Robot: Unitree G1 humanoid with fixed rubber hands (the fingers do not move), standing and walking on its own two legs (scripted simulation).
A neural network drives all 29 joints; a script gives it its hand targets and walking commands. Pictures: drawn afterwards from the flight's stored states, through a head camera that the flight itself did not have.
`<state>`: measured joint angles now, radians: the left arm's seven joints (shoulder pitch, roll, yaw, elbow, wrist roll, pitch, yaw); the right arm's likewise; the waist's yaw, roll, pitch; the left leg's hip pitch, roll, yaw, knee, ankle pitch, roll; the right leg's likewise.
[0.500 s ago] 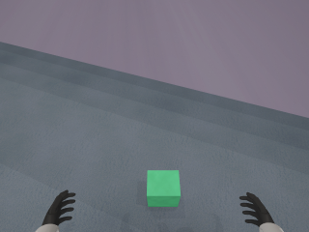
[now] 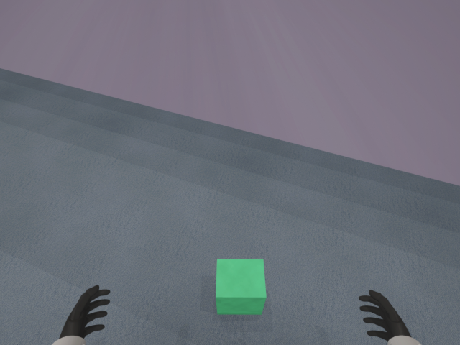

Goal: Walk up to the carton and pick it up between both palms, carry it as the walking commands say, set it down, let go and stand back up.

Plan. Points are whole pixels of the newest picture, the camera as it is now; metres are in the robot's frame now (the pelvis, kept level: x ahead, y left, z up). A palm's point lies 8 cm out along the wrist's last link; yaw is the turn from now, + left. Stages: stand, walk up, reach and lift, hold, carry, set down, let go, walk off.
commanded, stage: stand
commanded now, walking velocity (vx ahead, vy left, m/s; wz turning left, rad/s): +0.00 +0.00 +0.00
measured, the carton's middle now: (239, 287) +0.45 -0.06 -0.67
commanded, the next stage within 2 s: none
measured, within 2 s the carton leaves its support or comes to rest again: neither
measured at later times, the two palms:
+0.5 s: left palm (72, 341) +0.16 +0.26 -0.05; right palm out of the picture +0.12 -0.30 -0.07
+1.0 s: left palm out of the picture +0.15 +0.26 -0.06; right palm out of the picture +0.11 -0.30 -0.07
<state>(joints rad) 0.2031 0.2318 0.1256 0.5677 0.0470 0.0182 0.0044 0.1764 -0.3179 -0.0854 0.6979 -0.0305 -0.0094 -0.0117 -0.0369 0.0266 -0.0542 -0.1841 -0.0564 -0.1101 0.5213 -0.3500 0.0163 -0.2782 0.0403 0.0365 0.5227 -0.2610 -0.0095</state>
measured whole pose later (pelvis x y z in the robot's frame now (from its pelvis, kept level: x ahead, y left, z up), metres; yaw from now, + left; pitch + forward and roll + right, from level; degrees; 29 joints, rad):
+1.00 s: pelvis -0.02 +0.00 +0.00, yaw +0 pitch +0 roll +0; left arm 0.20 0.26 0.13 0.58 0.04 0.00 0.00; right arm 0.18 -0.34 -0.09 0.74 -0.03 -0.03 -0.01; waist -0.04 0.01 -0.03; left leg -0.18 -0.06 -0.11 0.52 -0.33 0.02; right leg -0.28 0.04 0.04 0.52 -0.24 -0.01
